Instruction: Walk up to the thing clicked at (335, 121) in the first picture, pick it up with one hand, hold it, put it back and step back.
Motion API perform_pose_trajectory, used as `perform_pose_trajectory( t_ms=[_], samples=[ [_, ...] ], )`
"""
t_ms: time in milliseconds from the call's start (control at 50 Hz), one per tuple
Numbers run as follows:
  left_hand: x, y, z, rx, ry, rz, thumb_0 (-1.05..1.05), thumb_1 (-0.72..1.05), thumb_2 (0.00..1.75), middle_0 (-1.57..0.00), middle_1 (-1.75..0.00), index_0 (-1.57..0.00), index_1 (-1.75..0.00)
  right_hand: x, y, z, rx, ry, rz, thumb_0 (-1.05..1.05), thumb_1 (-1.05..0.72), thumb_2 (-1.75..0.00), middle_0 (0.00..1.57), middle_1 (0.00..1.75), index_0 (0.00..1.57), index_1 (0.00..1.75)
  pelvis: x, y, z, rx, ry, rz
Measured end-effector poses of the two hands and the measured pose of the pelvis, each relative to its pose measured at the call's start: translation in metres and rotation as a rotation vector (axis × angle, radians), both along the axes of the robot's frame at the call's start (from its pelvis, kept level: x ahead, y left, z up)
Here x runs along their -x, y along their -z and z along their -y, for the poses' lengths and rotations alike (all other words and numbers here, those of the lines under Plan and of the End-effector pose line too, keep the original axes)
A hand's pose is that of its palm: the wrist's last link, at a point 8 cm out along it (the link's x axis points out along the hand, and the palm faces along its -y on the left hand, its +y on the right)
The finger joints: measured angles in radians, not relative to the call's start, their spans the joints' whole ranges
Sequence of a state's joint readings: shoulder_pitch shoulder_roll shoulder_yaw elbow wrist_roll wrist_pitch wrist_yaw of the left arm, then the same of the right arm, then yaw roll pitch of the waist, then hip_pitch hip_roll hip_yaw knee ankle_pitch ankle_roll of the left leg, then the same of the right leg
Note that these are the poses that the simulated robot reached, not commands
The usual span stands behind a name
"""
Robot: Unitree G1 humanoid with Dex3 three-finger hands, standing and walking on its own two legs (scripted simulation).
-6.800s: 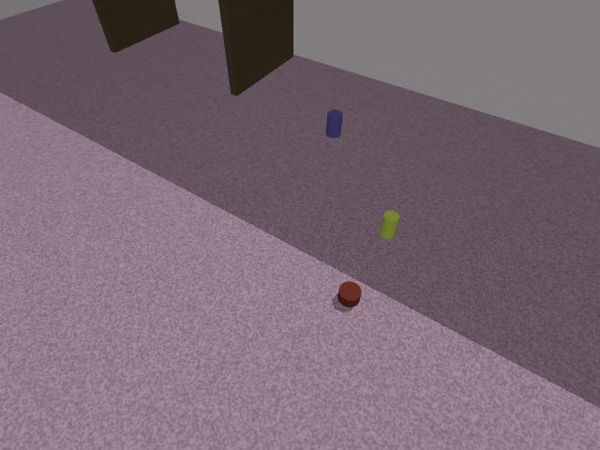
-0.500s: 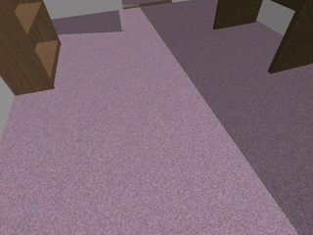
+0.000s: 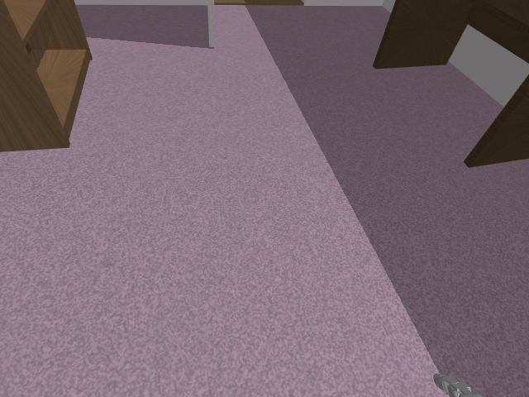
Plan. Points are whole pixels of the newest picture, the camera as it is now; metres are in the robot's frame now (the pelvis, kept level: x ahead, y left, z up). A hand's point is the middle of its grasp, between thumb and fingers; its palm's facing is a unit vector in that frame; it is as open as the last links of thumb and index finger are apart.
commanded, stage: walk up
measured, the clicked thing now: out of the picture +0.77 -1.44 -0.69
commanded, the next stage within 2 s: none
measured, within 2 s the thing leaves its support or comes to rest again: neither
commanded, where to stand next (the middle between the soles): +0.76 -0.04 m, yaw +0 degrees
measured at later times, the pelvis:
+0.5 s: pelvis +0.23 -0.06 +0.01, yaw +0 degrees
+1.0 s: pelvis +0.42 -0.02 +0.01, yaw -1 degrees
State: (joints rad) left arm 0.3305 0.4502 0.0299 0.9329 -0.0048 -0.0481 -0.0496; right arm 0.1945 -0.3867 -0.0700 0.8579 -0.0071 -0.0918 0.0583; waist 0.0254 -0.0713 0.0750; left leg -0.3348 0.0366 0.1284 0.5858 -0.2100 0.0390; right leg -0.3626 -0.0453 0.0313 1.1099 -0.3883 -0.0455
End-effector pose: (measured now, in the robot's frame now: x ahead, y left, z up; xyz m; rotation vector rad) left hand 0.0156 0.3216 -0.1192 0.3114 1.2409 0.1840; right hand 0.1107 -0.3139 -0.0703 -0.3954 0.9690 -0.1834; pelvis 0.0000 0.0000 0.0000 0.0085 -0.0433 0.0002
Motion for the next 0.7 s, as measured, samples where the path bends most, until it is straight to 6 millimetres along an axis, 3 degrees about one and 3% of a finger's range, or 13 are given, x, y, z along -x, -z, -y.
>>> perform_pose_trajectory(
  t_ms=[100, 220, 280, 360, 420, 520, 700],
  samples=[
    [-0.068, -0.016, 0.003, 0.007, 0.054, 0.034, 0.0, 0.91, 0.9, -0.2, -0.3, -0.2, -0.3, -0.009, -0.002, 0.005, -0.012, 0.04, -0.056, 0.01, -0.91, -0.89, 0.2, 0.3, 0.21, 0.3, -0.044, -0.011, 0.003, -0.012, 0.019, -0.002],
    [-0.155, -0.035, 0.015, -0.024, 0.101, 0.071, 0.0, 0.91, 0.9, -0.2, -0.3, -0.2, -0.3, -0.022, 0.014, 0.027, -0.039, 0.097, -0.146, 0.01, -0.9, -0.89, 0.2, 0.3, 0.21, 0.3, -0.101, -0.012, 0.018, -0.021, 0.024, -0.007],
    [-0.202, -0.04, 0.026, -0.056, 0.113, 0.107, 0.0, 0.91, 0.9, -0.2, -0.3, -0.2, -0.3, -0.038, 0.03, 0.044, -0.053, 0.121, -0.188, 0.01, -0.9, -0.89, 0.2, 0.3, 0.21, 0.3, -0.135, -0.005, 0.033, -0.028, 0.022, -0.01],
    [-0.254, -0.042, 0.043, -0.103, 0.105, 0.192, 0.0, 0.91, 0.9, -0.2, -0.3, -0.2, -0.3, -0.076, 0.053, 0.064, -0.054, 0.12, -0.232, 0.01, -0.91, -0.89, 0.2, 0.3, 0.2, 0.3, -0.176, 0.008, 0.053, -0.004, 0.014, -0.005],
    [-0.274, -0.05, 0.056, -0.095, 0.084, 0.217, 0.0, 0.91, 0.9, -0.2, -0.3, -0.2, -0.3, -0.116, 0.052, 0.066, -0.065, 0.097, -0.228, 0.01, -0.91, -0.89, 0.2, 0.29, 0.2, 0.3, -0.198, 0.002, 0.057, 0.0, 0.008, 0.0],
    [-0.29, -0.053, 0.065, -0.074, 0.057, 0.181, 0.0, 0.9, 0.9, -0.21, -0.3, -0.2, -0.3, -0.186, 0.038, 0.061, -0.085, 0.041, -0.168, 0.01, -0.91, -0.89, 0.2, 0.29, 0.2, 0.3, -0.236, -0.01, 0.06, 0.011, 0.002, -0.004],
    [-0.318, -0.019, 0.042, -0.021, 0.0, 0.083, 0.0, 0.9, 0.9, -0.21, -0.3, -0.2, -0.3, -0.3, 0.017, 0.042, -0.027, -0.033, -0.116, 0.01, -0.91, -0.9, 0.2, 0.29, 0.2, 0.3, -0.314, -0.002, 0.041, 0.041, -0.019, -0.011]
  ],
)
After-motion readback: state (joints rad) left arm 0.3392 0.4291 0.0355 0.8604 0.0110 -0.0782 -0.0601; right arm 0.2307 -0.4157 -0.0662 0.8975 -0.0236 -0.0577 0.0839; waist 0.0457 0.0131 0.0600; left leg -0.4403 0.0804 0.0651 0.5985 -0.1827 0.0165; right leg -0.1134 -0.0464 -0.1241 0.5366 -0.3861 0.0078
